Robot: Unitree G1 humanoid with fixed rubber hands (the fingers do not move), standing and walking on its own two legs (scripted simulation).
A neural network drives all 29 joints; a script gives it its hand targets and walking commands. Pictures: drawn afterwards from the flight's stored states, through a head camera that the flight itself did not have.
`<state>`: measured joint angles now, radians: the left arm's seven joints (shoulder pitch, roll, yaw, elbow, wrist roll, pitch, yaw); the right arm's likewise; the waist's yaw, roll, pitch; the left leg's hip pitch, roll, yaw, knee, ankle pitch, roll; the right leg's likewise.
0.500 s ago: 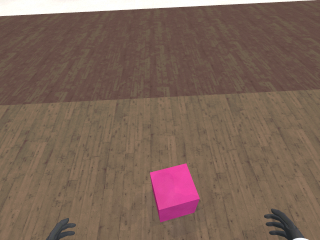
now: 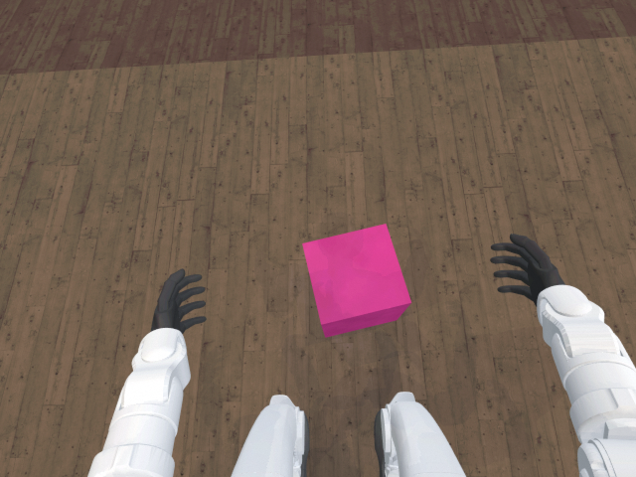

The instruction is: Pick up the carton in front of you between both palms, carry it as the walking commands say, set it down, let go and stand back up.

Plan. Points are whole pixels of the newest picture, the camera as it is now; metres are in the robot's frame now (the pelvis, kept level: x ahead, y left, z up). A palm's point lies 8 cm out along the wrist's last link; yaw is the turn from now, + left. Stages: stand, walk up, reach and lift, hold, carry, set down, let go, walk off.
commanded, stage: reach and lift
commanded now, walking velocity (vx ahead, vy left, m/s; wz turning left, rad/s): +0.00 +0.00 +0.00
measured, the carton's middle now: (353, 285) +0.48 -0.03 -0.58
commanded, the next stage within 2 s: none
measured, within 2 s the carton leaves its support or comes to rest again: neither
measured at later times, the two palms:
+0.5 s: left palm (238, 242) +0.44 +0.16 -0.15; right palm (475, 190) +0.52 -0.22 -0.14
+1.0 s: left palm (264, 280) +0.44 +0.16 -0.37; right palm (444, 252) +0.49 -0.22 -0.37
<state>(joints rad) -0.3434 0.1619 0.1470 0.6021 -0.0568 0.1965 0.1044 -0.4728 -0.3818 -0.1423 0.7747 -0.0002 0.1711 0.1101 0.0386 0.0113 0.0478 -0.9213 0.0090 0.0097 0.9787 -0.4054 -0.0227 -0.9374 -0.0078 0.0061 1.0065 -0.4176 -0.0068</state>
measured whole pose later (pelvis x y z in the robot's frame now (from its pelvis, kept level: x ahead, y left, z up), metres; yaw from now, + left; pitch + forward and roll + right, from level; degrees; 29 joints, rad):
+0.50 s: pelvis -0.06 -0.03 -0.05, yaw +1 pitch +39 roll +4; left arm -1.17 0.04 0.47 0.69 0.07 0.27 0.18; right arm -1.46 -0.48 -0.22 1.13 -0.11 0.23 0.15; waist 0.09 0.00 0.13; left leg -1.46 0.03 0.02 1.05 -0.28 -0.06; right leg -1.50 0.02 0.02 1.12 -0.30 -0.04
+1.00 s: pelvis -0.06 +0.00 -0.20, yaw +3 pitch +50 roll +6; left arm -1.19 0.06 0.39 0.78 -0.02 0.12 0.21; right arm -1.41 -0.50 -0.15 1.11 0.02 0.11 0.06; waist 0.05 0.02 0.08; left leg -2.04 -0.03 0.01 1.66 -0.50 -0.05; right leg -2.09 0.02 0.08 1.71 -0.49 0.00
